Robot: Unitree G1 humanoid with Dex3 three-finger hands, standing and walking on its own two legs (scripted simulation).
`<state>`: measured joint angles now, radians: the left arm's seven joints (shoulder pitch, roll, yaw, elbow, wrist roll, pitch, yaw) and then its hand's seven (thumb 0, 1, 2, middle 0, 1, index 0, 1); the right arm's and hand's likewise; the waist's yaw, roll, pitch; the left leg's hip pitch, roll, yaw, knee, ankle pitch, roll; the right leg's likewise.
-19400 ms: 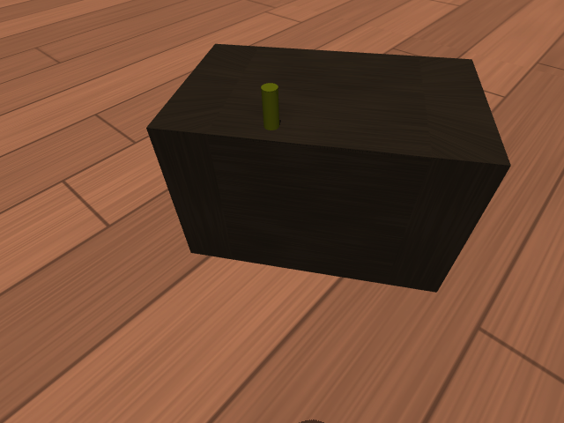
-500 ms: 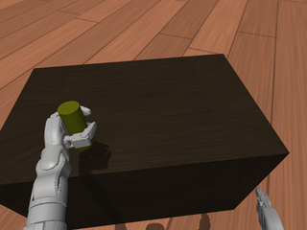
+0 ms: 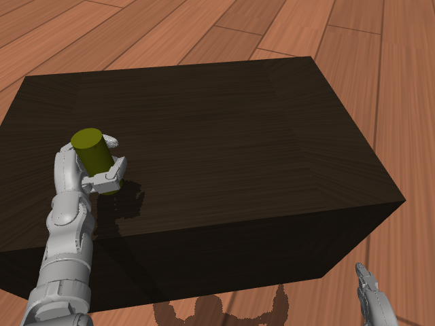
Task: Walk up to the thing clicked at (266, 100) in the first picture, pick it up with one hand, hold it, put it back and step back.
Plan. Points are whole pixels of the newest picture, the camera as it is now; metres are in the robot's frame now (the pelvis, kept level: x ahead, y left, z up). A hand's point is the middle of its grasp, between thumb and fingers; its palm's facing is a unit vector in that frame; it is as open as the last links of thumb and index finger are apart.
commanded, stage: crouch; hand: left
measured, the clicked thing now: (99, 163) +0.41 +0.21 +0.09
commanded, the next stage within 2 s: lower in 0.04 s
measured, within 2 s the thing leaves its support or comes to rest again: rests again in 1.10 s
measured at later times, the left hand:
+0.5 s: hand (118, 180) +0.42 +0.19 +0.02, palm faces +0.16 -0.99 +0.01, open 6.5 cm
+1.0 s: hand (122, 188) +0.43 +0.20 -0.02, palm faces +0.18 -0.98 -0.01, open 6.5 cm
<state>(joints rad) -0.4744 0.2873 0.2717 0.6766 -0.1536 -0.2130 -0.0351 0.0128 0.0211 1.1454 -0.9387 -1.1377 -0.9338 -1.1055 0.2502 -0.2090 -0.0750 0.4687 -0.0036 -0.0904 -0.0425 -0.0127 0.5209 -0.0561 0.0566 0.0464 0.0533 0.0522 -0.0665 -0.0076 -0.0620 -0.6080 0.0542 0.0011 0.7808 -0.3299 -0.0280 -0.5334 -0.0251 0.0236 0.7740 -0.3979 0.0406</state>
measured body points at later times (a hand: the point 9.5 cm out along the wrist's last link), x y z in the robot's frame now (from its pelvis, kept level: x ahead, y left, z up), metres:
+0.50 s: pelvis +0.00 +0.00 -0.02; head +0.08 +0.03 +0.42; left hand +0.41 +0.25 +0.02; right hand +0.16 -0.25 -0.06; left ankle +0.03 +0.14 -0.71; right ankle -0.01 -0.15 -0.71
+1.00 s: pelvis +0.00 +0.00 -0.04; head +0.10 +0.03 +0.39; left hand +0.41 +0.25 -0.02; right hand +0.16 -0.25 -0.06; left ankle +0.03 +0.14 -0.71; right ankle -0.01 -0.15 -0.71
